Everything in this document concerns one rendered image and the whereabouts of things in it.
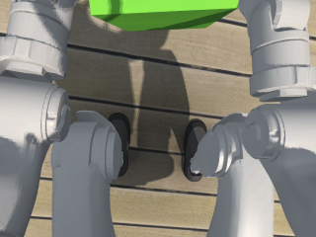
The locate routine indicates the carton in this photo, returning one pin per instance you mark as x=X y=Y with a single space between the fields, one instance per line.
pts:
x=160 y=15

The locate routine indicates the robot shin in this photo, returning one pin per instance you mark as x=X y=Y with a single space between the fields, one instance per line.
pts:
x=82 y=116
x=198 y=162

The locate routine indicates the left robot forearm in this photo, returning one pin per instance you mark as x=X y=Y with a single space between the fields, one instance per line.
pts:
x=35 y=44

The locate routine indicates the left robot shin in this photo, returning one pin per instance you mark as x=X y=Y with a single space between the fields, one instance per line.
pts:
x=82 y=116

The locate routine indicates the robot right upper arm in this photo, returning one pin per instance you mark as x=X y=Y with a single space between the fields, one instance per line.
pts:
x=283 y=138

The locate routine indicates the robot left upper arm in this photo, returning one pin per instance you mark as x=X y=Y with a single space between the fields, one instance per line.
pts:
x=33 y=114

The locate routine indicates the right robot shin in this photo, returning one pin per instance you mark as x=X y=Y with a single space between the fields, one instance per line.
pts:
x=198 y=162

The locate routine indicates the right robot forearm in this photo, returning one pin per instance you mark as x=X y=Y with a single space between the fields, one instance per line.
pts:
x=279 y=45

